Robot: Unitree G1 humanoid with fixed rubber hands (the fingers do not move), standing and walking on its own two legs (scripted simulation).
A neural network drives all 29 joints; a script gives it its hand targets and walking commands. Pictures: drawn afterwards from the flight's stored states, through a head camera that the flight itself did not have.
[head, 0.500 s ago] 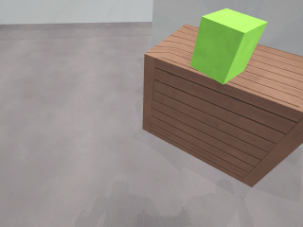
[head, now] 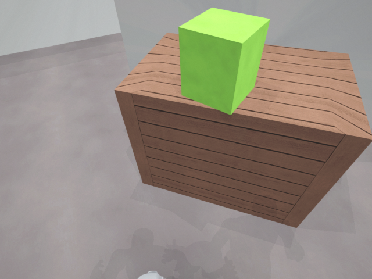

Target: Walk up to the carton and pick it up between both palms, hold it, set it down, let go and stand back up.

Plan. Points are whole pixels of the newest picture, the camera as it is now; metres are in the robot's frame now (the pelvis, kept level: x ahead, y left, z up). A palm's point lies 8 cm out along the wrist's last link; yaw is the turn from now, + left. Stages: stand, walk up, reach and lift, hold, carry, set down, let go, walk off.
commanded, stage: walk up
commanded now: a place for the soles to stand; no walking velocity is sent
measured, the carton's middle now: (221, 61) +0.80 -0.09 +0.08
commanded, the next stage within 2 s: none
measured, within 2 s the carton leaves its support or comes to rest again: neither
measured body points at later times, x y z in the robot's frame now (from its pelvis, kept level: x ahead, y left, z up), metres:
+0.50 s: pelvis +0.15 -0.02 +0.00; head +0.15 -0.05 +0.44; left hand +0.33 +0.30 -0.07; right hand +0.10 -0.36 -0.13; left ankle +0.15 +0.12 -0.67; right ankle +0.20 -0.14 -0.71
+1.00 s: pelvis +0.22 +0.01 -0.02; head +0.23 -0.01 +0.43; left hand +0.36 +0.30 -0.13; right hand +0.26 -0.33 -0.14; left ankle +0.32 +0.11 -0.71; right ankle +0.20 -0.14 -0.71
